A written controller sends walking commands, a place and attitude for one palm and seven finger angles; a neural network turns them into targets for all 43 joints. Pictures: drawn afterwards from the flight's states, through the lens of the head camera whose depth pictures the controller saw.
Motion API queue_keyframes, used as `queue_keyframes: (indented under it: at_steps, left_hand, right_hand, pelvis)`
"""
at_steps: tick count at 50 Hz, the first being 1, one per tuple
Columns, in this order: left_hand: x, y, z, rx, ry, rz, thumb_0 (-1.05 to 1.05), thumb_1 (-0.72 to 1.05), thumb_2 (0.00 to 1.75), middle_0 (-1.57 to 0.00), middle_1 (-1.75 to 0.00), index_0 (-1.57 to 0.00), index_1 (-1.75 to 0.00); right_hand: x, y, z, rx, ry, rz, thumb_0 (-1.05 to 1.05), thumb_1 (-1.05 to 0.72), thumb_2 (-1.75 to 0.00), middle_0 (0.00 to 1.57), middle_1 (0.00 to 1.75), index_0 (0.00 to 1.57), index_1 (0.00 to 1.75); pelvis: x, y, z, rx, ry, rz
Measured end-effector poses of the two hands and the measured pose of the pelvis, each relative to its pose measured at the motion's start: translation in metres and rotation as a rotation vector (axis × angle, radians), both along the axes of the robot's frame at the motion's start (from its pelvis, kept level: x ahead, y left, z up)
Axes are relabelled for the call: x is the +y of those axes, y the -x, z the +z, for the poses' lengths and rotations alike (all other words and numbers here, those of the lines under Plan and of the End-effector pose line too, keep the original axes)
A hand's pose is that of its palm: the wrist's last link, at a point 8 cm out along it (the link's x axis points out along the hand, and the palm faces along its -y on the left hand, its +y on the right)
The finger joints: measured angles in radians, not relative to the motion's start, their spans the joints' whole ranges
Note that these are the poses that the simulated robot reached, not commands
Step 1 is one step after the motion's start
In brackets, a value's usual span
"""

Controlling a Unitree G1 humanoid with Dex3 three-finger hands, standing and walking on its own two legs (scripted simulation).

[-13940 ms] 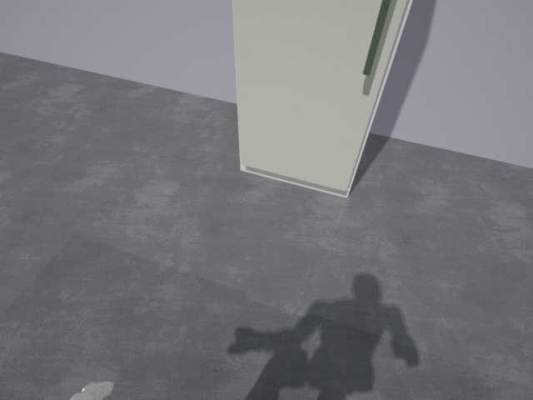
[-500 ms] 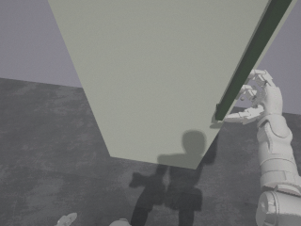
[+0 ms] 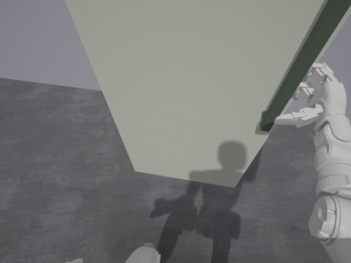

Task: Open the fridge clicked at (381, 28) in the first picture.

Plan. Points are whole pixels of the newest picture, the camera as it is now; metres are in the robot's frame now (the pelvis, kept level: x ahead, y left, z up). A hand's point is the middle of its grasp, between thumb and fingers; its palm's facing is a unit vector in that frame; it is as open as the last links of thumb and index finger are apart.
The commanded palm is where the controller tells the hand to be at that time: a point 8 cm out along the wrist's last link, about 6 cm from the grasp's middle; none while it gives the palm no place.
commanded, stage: slide the fingers in behind the handle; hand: right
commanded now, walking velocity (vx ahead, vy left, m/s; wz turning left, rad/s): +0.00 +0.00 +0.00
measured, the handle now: (303, 53) +0.52 -0.17 +0.20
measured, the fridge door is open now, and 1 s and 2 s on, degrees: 0 0 0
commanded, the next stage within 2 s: grip the handle and tug to test in 1.74 s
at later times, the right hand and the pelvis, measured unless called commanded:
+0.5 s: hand (293, 101) +0.47 -0.18 +0.12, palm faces +0.01 +1.00 +0.01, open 14.0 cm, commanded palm +0.44 -0.23 +0.12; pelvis +0.01 -0.01 +0.00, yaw +1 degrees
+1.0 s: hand (283, 101) +0.46 -0.16 +0.12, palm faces +0.02 +1.00 +0.01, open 14.0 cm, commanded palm +0.43 -0.21 +0.12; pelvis +0.02 +0.00 +0.00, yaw +0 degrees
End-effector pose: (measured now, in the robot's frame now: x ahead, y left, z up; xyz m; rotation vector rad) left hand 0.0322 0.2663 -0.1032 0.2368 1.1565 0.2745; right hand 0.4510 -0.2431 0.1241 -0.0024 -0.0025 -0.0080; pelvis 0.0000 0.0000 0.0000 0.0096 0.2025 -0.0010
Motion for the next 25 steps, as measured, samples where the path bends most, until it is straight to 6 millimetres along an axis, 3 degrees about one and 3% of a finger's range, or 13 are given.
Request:
queue_keyframes:
  at_steps: [11,25]
  left_hand:
    - [-0.005,0.008,0.002,-0.01,0.005,0.022,0.01,0.91,0.9,-0.21,-0.3,-0.2,-0.3]
    - [-0.019,-0.027,0.003,-0.08,0.031,-0.016,0.01,0.91,0.9,-0.21,-0.3,-0.2,-0.3]
  right_hand:
    - [-0.003,0.004,-0.007,0.01,-0.008,-0.008,-0.01,0.5,-0.3,0.34,1.21,0.33,1.21]
    - [0.006,0.007,-0.007,-0.009,-0.009,-0.004,-0.01,0.5,-0.3,0.31,1.2,0.3,1.2]
  pelvis:
    - [-0.004,0.002,0.0,-0.001,-0.001,0.014]
    - [-0.01,-0.007,0.002,-0.01,-0.005,0.011]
